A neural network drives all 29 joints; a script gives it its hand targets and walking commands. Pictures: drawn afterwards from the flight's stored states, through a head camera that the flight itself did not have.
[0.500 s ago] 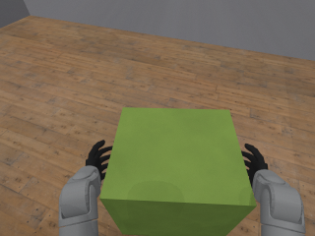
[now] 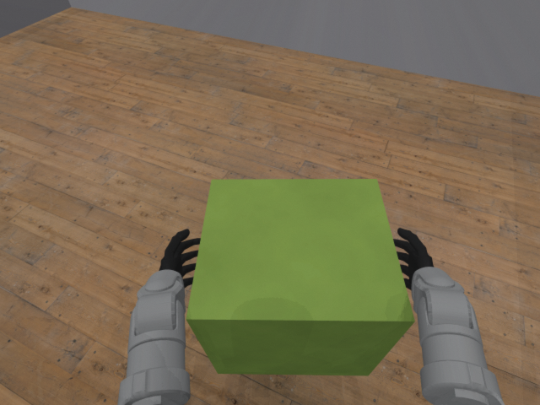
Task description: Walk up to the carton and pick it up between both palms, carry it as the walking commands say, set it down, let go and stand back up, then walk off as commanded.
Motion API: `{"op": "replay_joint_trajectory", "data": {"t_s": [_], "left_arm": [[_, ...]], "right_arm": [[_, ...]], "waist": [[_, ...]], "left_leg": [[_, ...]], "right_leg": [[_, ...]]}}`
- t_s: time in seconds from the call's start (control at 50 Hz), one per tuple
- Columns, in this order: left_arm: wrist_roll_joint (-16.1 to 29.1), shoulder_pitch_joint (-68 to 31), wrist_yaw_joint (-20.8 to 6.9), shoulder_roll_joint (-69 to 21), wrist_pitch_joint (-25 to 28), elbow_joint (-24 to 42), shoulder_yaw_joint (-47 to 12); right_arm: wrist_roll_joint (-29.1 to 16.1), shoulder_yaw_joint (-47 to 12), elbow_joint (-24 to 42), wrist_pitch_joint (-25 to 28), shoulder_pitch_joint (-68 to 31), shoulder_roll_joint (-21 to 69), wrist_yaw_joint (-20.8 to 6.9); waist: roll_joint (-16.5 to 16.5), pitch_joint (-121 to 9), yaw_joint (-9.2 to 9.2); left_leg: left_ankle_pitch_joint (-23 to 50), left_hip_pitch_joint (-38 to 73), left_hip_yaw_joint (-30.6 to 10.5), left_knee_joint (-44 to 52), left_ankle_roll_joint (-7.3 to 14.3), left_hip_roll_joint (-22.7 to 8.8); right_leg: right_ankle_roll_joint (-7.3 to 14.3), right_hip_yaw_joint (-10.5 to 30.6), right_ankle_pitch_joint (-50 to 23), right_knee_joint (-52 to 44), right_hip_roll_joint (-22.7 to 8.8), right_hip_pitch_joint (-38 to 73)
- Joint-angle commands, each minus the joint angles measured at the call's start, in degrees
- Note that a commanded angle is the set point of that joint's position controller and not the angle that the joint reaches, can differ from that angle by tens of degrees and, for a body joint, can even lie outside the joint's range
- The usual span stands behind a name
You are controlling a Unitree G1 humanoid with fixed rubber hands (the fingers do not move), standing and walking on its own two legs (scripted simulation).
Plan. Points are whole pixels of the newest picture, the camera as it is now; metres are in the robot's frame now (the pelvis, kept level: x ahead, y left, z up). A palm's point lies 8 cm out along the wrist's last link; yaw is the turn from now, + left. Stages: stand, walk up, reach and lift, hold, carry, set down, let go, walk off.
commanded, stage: set down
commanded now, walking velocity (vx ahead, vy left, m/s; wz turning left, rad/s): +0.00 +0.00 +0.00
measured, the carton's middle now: (293, 281) +0.34 +0.00 -0.08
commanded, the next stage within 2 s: none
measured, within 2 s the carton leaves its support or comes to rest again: neither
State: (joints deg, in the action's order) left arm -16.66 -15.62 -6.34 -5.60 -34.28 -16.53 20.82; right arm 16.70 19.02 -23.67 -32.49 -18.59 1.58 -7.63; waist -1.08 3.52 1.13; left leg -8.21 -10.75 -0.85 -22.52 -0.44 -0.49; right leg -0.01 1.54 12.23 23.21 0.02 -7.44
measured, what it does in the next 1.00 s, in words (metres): lowers itself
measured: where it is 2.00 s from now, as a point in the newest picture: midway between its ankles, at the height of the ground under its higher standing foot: outside the picture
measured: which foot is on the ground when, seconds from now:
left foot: down 0.00-1.00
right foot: down 0.00-1.00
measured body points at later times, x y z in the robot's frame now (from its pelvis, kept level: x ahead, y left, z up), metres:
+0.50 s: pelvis +0.00 -0.01 -0.02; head +0.11 -0.01 +0.41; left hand +0.31 +0.21 -0.07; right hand +0.35 -0.18 -0.08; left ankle +0.05 +0.13 -0.74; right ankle +0.01 -0.13 -0.74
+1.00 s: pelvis -0.04 +0.00 -0.10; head +0.15 +0.00 +0.31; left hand +0.34 +0.20 -0.17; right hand +0.37 -0.18 -0.17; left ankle +0.05 +0.12 -0.74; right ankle +0.01 -0.13 -0.74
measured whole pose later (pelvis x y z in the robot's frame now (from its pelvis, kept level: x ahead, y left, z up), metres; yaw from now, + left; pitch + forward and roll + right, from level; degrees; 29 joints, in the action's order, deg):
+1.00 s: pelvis -0.04 +0.00 -0.10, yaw -1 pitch +33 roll +0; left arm -12.2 -29.2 -4.9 -3.2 -20.8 -24.4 26.7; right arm 13.1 22.9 -31.4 -20.8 -34.1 -0.4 -5.1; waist -1.0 -10.3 2.0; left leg -16.3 -74.4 -1.1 -57.5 -0.9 -0.9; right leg -0.4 1.9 21.3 60.0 1.5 -71.8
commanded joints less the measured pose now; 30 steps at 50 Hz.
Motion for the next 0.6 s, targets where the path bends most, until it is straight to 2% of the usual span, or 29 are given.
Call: {"op": "replay_joint_trajectory", "data": {"t_s": [0.0, 0.12, 0.24, 0.3, 0.42, 0.48, 0.58], "left_arm": [[10.33, -23.7, -11.35, -43.87, 2.86, 0.71, -29.55], [11.68, -21.35, -10.68, -42.51, 7.76, 3.14, -31.82], [13.46, -22.84, -11.3, -41.66, 12.3, 1.88, -33.26], [13.79, -24.31, -11.58, -41.35, 13.66, 0.16, -32.75], [12.55, -27.36, -11.8, -41.11, 14.69, -4.09, -29.71], [11.55, -28.74, -11.84, -41.23, 15.03, -5.81, -28.2], [10.37, -31.27, -11.78, -42.16, 15.75, -7.76, -26.79]], "right_arm": [[-12.61, -29.54, 4.26, 4.13, -26.8, 46.15, -13.6], [-13.66, -32.84, 6.97, 8.51, -24.02, 46.02, -12.57], [-13.25, -33.7, 5.61, 12.74, -23.42, 46.31, -10.63], [-12.51, -32.91, 3.75, 13.88, -24.11, 46.5, -9.9], [-10.59, -29.56, -0.77, 14.57, -26.17, 46.22, -9.75], [-10.17, -28.41, -2.44, 14.81, -27.75, 46.31, -10.23], [-10.79, -28.1, -3.79, 15.57, -31.75, 47.04, -11.43]], "waist": [[1.74, -17.32, 1.79], [1.19, -24.97, 2.82], [0.36, -31.91, 1.65], [0.19, -33.78, 0.79], [0.57, -35.02, -0.69], [0.71, -36.25, -0.67], [1.18, -40.11, 0.47]], "left_leg": [[8.51, 8.86, -1.61, 1.06, 0.72, 4.56], [17.23, 5.96, -1.69, -2.85, 0.56, 5.01], [18.66, -1.24, -1.47, -7.27, 0.69, 5.36], [17.24, -4.82, -1.41, -9.14, 1.0, 5.51], [13.82, -10.84, -1.48, -12.51, 1.39, 5.6], [12.81, -13.57, -1.46, -14.19, 1.41, 5.63], [12.17, -17.61, -1.31, -17.64, 1.19, 5.62]], "right_leg": [[3.01, 1.54, -5.34, -4.14, 4.41, -3.73], [2.01, 2.04, -16.36, -0.2, 4.84, -4.98], [1.37, 2.6, -22.99, 4.64, 4.93, -6.77], [1.21, 2.58, -22.15, 6.61, 5.14, -8.96], [1.26, 1.87, -15.65, 9.71, 5.81, -16.71], [1.28, 1.51, -13.39, 11.42, 6.06, -20.46], [1.33, 0.95, -10.83, 15.2, 6.43, -27.11]]}}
